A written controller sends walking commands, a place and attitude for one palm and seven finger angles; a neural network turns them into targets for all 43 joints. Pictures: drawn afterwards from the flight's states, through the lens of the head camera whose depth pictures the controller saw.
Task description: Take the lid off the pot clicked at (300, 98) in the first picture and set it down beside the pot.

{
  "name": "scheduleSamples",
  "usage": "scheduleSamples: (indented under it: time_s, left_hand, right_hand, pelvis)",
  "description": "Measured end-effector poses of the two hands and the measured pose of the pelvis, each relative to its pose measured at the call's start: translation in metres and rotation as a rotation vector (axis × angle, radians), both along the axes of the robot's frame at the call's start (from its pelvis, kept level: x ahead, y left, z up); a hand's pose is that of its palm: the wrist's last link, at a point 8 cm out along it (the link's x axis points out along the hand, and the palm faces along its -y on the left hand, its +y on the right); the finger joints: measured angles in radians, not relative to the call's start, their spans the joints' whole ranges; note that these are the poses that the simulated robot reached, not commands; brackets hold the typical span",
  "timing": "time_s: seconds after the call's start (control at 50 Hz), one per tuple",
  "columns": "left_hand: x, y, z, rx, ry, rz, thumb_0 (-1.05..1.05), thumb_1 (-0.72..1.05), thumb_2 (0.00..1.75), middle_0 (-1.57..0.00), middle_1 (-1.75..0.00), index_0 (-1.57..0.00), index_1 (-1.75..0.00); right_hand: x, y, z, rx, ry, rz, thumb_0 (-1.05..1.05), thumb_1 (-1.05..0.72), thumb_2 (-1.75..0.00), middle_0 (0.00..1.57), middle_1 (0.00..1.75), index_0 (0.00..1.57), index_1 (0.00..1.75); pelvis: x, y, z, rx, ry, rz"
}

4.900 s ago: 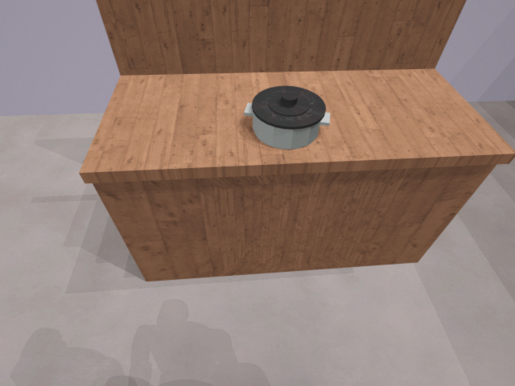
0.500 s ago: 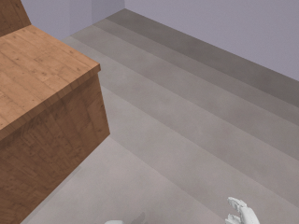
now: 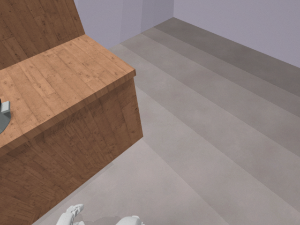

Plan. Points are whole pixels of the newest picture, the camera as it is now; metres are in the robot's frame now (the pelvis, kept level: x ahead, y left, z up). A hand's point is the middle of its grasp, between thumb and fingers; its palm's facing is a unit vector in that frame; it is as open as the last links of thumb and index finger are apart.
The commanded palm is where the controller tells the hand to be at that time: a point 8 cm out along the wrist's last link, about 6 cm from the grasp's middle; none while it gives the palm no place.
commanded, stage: turn to face it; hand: left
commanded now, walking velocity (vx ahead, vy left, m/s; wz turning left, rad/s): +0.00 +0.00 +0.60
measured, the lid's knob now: out of the picture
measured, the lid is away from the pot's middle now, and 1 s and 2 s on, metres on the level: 0.00 0.00 0.00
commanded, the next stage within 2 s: take the last steps up to it in 1.06 s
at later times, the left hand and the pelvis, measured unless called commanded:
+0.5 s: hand out of the picture -0.03 +0.28 -0.17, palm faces +0.35 -0.90 -0.27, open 7.4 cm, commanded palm none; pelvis -0.01 +0.04 +0.00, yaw +18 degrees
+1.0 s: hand out of the picture -0.04 +0.21 -0.14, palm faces +0.56 -0.78 -0.27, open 7.4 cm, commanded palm none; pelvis +0.01 +0.01 +0.01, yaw +34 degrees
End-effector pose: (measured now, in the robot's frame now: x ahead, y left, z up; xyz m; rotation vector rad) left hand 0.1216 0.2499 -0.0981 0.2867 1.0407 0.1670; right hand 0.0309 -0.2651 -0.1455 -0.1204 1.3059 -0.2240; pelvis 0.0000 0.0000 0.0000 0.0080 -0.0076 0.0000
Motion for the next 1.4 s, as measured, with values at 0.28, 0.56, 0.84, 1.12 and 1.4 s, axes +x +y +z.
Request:
scheduleSamples:
  time_s: [0.28,0.56,0.84,1.12,1.4]
  left_hand:
    - [-0.116,0.019,-0.027,-0.080,0.155,0.254,0.01,0.90,0.90,-0.20,-0.30,-0.21,-0.30]
    - [-0.167,0.074,-0.028,-0.069,0.172,0.456,0.01,0.91,0.90,-0.19,-0.30,-0.20,-0.30]
    - [-0.150,0.033,-0.004,-0.001,0.035,0.547,0.01,0.91,0.90,-0.20,-0.30,-0.20,-0.30]
    - [-0.244,-0.015,-0.030,-0.151,0.193,0.739,0.01,0.90,0.90,-0.20,-0.30,-0.20,-0.30]
    - [-0.280,0.011,-0.031,-0.198,0.243,0.809,0.01,0.91,0.90,-0.19,-0.30,-0.20,-0.30]
  right_hand:
    - [0.102,0.030,0.027,-0.037,-0.104,0.275,0.00,-0.91,-0.89,0.20,0.30,0.20,0.30]
    - [0.144,0.099,0.040,-0.050,-0.160,0.487,0.00,-0.91,-0.89,0.20,0.30,0.20,0.30]
    - [0.156,0.077,0.000,0.021,-0.049,0.560,0.00,-0.91,-0.89,0.20,0.30,0.20,0.30]
    - [0.192,0.134,0.022,0.001,-0.085,0.741,0.00,-0.91,-0.89,0.20,0.30,0.20,0.30]
    - [0.159,0.182,0.032,0.014,-0.103,0.796,0.00,-0.92,-0.89,0.20,0.30,0.20,0.30]
  pelvis:
    - [-0.002,0.015,0.003,0.023,-0.010,0.181]
    - [-0.004,0.043,0.006,-0.025,0.000,0.347]
    - [0.010,0.010,-0.002,0.000,-0.006,0.522]
    - [0.001,0.024,0.005,0.016,0.001,0.629]
    - [-0.001,0.060,0.013,-0.011,-0.005,0.685]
